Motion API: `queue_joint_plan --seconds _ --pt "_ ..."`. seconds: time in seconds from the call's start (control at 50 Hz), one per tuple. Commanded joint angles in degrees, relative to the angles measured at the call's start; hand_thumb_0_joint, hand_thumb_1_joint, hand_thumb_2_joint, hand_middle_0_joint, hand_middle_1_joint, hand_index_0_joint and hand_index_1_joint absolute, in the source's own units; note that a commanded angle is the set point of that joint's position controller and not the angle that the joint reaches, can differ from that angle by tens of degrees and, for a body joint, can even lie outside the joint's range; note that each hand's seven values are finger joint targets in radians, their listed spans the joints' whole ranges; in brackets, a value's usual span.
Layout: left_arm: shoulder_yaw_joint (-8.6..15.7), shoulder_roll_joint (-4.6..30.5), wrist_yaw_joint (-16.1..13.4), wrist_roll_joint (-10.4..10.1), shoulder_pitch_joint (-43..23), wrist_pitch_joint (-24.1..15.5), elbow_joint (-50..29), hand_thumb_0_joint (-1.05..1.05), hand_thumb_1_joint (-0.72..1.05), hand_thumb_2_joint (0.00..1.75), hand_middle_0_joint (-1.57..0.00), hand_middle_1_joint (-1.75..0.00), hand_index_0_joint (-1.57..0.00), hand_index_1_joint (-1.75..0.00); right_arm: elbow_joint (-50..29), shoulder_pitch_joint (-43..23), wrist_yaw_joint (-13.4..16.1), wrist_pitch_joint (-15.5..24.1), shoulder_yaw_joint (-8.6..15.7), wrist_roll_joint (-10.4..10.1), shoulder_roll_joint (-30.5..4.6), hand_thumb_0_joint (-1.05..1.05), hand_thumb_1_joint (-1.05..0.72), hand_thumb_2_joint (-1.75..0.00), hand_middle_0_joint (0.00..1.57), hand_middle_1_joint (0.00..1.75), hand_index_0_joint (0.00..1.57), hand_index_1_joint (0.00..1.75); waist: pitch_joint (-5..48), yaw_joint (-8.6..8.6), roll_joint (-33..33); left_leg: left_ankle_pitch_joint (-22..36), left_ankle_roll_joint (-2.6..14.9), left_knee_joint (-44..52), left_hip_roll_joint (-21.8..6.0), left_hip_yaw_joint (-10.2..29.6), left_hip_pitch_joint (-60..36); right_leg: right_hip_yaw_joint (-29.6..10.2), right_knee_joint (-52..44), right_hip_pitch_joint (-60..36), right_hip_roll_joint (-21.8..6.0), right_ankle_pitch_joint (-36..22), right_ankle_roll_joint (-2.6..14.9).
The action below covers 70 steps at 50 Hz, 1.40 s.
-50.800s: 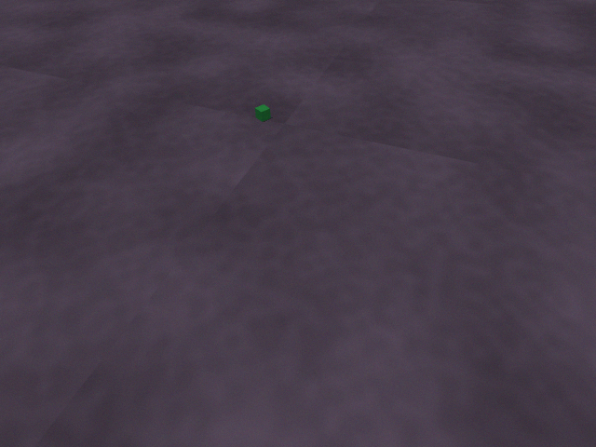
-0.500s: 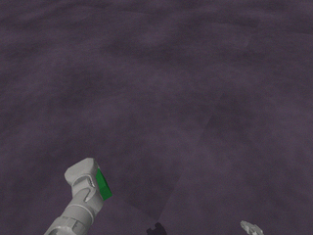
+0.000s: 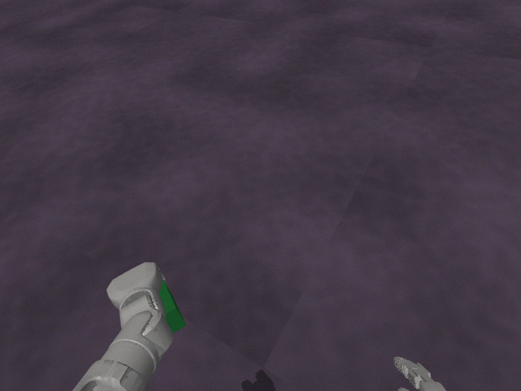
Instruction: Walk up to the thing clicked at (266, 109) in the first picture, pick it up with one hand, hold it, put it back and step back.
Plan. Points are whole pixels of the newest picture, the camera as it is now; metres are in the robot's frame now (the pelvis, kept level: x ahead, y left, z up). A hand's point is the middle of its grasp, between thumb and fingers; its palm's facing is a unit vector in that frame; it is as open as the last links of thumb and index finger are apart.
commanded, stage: hold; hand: left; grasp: from above
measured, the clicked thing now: (157, 312) +0.31 +0.22 -0.09
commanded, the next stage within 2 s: crouch in 0.20 s
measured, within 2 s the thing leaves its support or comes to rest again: neither
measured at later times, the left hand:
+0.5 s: hand (156, 308) +0.30 +0.21 -0.07, palm faces -0.40 -0.24 -0.89, open 9.6 cm
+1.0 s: hand (189, 326) +0.35 +0.21 -0.29, palm faces -0.32 -0.19 -0.93, open 9.6 cm
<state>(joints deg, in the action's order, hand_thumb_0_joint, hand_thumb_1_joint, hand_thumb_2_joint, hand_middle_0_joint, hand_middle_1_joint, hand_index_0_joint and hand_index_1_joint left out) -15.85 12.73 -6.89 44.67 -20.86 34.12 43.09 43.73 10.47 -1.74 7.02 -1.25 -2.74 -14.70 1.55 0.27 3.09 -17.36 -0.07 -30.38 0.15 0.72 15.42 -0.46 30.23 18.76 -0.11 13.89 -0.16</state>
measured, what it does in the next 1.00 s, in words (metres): lowers itself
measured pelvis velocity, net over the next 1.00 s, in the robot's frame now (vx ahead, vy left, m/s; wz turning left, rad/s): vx -0.06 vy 0.00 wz -0.01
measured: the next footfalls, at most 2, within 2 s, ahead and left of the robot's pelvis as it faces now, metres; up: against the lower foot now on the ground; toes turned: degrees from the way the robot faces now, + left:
none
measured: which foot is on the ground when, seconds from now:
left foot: down 0.00-1.00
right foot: down 0.00-1.00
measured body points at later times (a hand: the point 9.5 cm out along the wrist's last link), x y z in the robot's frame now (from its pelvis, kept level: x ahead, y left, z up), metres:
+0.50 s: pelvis +0.00 +0.00 +0.00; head +0.02 -0.01 +0.45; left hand +0.32 +0.22 -0.02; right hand +0.13 -0.24 -0.12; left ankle -0.02 +0.12 -0.73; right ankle +0.02 -0.12 -0.73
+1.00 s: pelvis -0.06 +0.00 -0.16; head +0.10 +0.02 +0.26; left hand +0.37 +0.22 -0.23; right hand -0.02 -0.27 -0.29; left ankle -0.02 +0.12 -0.73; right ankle +0.02 -0.12 -0.73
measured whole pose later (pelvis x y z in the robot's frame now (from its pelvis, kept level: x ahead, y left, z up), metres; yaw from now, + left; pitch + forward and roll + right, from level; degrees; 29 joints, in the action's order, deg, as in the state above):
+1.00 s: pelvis -0.06 +0.00 -0.16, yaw +0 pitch +30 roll -1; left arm -0.3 16.5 -33.1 46.2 -49.8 22.3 81.6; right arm 47.9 12.6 -5.3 8.4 0.9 2.9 -15.5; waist 10.7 10.1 1.0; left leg -33.9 -0.2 -84.5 0.1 1.4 80.6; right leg 0.3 81.1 83.2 0.4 27.9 -0.4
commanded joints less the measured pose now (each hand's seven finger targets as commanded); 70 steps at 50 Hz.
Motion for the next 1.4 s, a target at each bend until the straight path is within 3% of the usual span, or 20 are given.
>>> queue_joint_plan --seconds 0.0,0.1,0.12,0.24,0.3,0.34,0.44,0.56,0.68,0.78,0.82,0.9,0.94,0.98,1.02,1.1,1.18,1.26,1.34,1.38 --pt "3.56 10.69 -4.04 4.04 -25.12 -0.85 -13.12 0.00 0.66 0.65 -1.04 -0.60 -1.03 -0.60 -6.80 -3.98 0.06 2.46 2.36 -0.25 -6.99 0.00 -0.88 -0.90 0.20 0.30 0.20 0.30 17.51 0.31 -0.38 17.38 0.16 2.91 0.94 -0.72 -4.39 0.95 -2.31 -9.04 1.43 -13.98 0.74" --pt "4.57 11.61 -5.31 4.52 -24.84 -0.42 -10.17 0.00 0.65 0.67 -1.02 -0.63 -1.02 -0.63 -5.95 -3.30 0.06 2.26 2.66 -0.24 -7.27 0.00 -0.88 -0.89 0.20 0.30 0.20 0.30 17.27 0.24 -0.84 17.65 0.09 2.69 0.92 -0.75 -3.78 0.81 -2.14 -9.15 1.46 -14.49 0.82" --pt "3.20 9.24 -5.14 3.85 -24.35 -0.17 -9.74 0.00 0.66 0.67 -1.02 -0.64 -1.02 -0.64 -5.88 -3.56 -0.01 2.31 2.49 -0.07 -7.02 0.00 -0.88 -0.89 0.20 0.30 0.20 0.30 16.37 0.43 -2.19 17.31 0.16 2.78 0.82 -0.55 -3.27 1.17 -2.36 -8.83 1.54 -14.08 0.75" --pt "2.42 7.60 -4.47 2.40 -23.27 0.98 -7.57 0.00 0.65 0.70 -1.03 -0.63 -1.02 -0.64 -5.69 -3.13 -0.67 2.56 2.71 -0.05 -7.44 0.00 -0.88 -0.89 0.20 0.30 0.20 0.30 16.24 0.54 -3.96 18.59 0.50 2.41 0.92 -0.68 -2.89 1.29 -2.54 -9.76 1.39 -16.02 0.61" --pt "3.14 8.97 -4.33 2.51 -23.71 0.61 -7.36 0.00 0.58 0.68 -0.95 -0.53 -0.95 -0.54 -5.88 -2.57 -0.76 2.56 2.82 -0.10 -7.44 0.00 -0.83 -0.88 0.20 0.30 0.20 0.30 15.97 0.10 -3.24 17.49 0.60 2.53 1.11 -1.07 -2.19 1.22 -2.83 -9.39 1.21 -15.09 0.57" --pt "2.67 7.97 -4.40 2.79 -22.16 0.31 -5.53 0.00 0.67 0.63 -1.07 -0.49 -1.07 -0.49 -6.00 -2.36 -0.81 2.49 2.64 0.01 -7.38 0.00 -0.86 -0.89 0.20 0.30 0.20 0.30 14.75 0.67 -4.59 16.62 0.76 2.41 1.15 -1.02 -1.63 1.30 -2.95 -9.06 1.12 -14.42 0.51" --pt "3.28 8.06 -5.88 4.78 -20.89 -2.98 -1.84 0.00 0.69 0.59 -1.09 -0.45 -1.09 -0.46 -5.95 0.11 -1.02 2.06 3.17 0.20 -7.59 0.00 -0.86 -0.89 0.20 0.30 0.20 0.30 13.76 1.39 -5.17 16.43 0.82 1.62 1.20 -1.29 -0.03 1.04 -2.20 -7.79 0.91 -14.68 0.58" --pt "4.36 7.72 -10.40 6.02 -25.85 -7.27 5.69 0.00 0.64 0.53 -1.02 -0.47 -1.04 -0.46 -3.87 4.16 -1.07 1.58 3.89 0.55 -7.81 0.00 -0.86 -0.89 0.20 0.30 0.20 0.30 13.31 3.86 -3.89 14.71 0.30 -1.87 0.71 -1.72 3.43 0.75 0.94 -1.24 1.20 -12.65 1.02" --pt "7.33 5.99 -18.41 6.69 -34.28 -11.27 16.52 0.00 0.58 0.46 -0.96 -0.48 -0.98 -0.45 -1.82 6.27 -1.75 2.17 4.98 2.50 -8.19 0.00 -0.86 -0.88 0.20 0.30 0.20 0.30 18.36 5.65 -2.51 11.08 -0.75 -15.95 0.09 -2.32 18.02 0.65 14.72 13.68 1.38 -9.61 1.55" --pt "10.95 7.01 -25.36 6.25 -40.50 -13.76 24.46 0.00 0.50 0.46 -0.93 -0.44 -0.95 -0.42 -1.01 7.57 -2.81 2.29 5.41 4.58 -8.16 0.00 -0.86 -0.88 0.20 0.30 0.20 0.30 28.58 6.98 0.51 5.23 -1.35 -31.90 0.37 -2.44 34.94 0.85 30.71 29.98 1.22 -4.86 1.97" --pt "12.57 9.23 -27.49 5.70 -43.93 -13.78 26.35 0.00 0.58 0.52 -1.00 -0.46 -1.01 -0.45 -0.60 7.19 -3.25 2.29 5.35 4.90 -8.76 0.00 -0.86 -0.88 0.20 0.30 0.20 0.30 32.17 6.94 3.34 2.22 -1.56 -35.66 0.30 -1.64 38.71 1.30 35.01 36.86 1.27 -1.18 2.38" --pt "14.65 12.77 -29.73 3.92 -52.07 -12.28 29.23 0.00 0.68 0.67 -1.12 -0.49 -1.10 -0.51 -0.08 7.06 -3.53 2.83 4.76 5.38 -10.11 0.00 -0.87 -0.89 0.20 0.30 0.20 0.30 38.46 9.15 5.10 -4.10 -1.39 -41.94 0.06 0.59 47.84 2.19 42.60 46.12 1.21 4.41 2.75" --pt "16.31 15.15 -30.10 2.92 -55.66 -11.28 30.44 0.00 0.72 0.69 -1.15 -0.48 -1.13 -0.50 0.36 6.95 -3.67 3.05 4.86 5.55 -10.73 0.00 -0.86 -0.88 0.20 0.30 0.20 0.30 42.60 9.77 6.22 -5.03 -1.44 -44.83 0.08 1.13 50.11 2.46 46.02 48.85 1.25 5.16 2.80" --pt "16.52 14.43 -29.69 1.46 -58.44 -10.58 30.53 0.00 0.72 0.65 -1.13 -0.50 -1.13 -0.51 1.39 7.90 -3.80 3.26 4.85 5.65 -10.77 0.00 -0.87 -0.88 0.20 0.30 0.20 0.30 46.75 11.44 5.41 -5.16 -0.85 -48.23 0.28 0.36 53.08 2.63 48.25 48.33 1.14 4.44 2.66" --pt "18.26 18.52 -28.82 1.35 -59.27 -10.73 31.54 0.00 0.75 0.63 -1.16 -0.48 -1.15 -0.48 2.16 8.50 -3.97 3.43 4.34 5.85 -10.81 0.00 -0.87 -0.89 0.20 0.30 0.20 0.30 48.61 11.68 4.13 -6.73 -0.20 -51.45 0.69 -0.56 58.74 2.42 50.48 47.09 1.27 5.01 2.28" --pt "19.49 24.14 -25.81 3.53 -61.56 -12.88 31.82 0.00 0.80 0.62 -1.20 -0.47 -1.19 -0.48 2.84 8.42 -4.01 3.50 3.82 6.41 -9.80 0.00 -0.87 -0.89 0.20 0.30 0.20 0.30 49.25 12.79 5.32 -11.91 1.06 -58.78 1.04 -1.58 68.16 0.92 53.77 50.39 1.30 10.32 1.91" --pt "19.37 25.77 -23.22 6.96 -59.40 -15.47 33.93 0.00 0.79 0.53 -1.19 -0.40 -1.19 -0.40 2.86 9.03 -4.24 3.40 3.19 6.84 -9.76 0.00 -0.87 -0.89 0.20 0.30 0.20 0.30 46.80 13.79 5.91 -14.12 1.44 -64.02 1.26 -1.25 74.10 1.75 58.18 57.65 0.94 13.41 1.93" --pt "19.55 25.07 -22.03 7.88 -60.36 -17.84 33.90 0.00 0.75 0.48 -1.16 -0.38 -1.16 -0.38 2.60 10.61 -4.74 3.67 2.93 7.37 -10.65 0.00 -0.87 -0.89 0.20 0.30 0.20 0.30 46.24 15.37 7.20 -13.83 1.08 -67.00 1.20 -0.15 75.06 3.47 63.13 64.41 0.47 13.23 2.05" --pt "19.26 22.58 -23.37 7.57 -65.37 -18.25 34.48 0.00 0.68 0.47 -1.09 -0.41 -1.11 -0.40 2.84 12.25 -5.32 4.20 2.91 7.88 -11.63 0.00 -0.87 -0.89 0.20 0.30 0.20 0.30 47.90 17.31 8.48 -11.87 0.94 -70.30 1.03 -0.08 75.89 3.97 66.72 67.82 0.38 10.36 1.99" --pt "19.98 24.14 -24.26 8.21 -68.87 -18.61 33.78 0.00 0.66 0.47 -1.07 -0.41 -1.08 -0.39 3.54 13.11 -5.51 4.43 2.94 8.21 -12.22 0.00 -0.87 -0.89 0.20 0.30 0.20 0.30 50.20 17.70 10.79 -10.10 0.71 -71.90 1.06 -0.03 75.44 4.15 68.66 68.75 0.27 8.60 2.10"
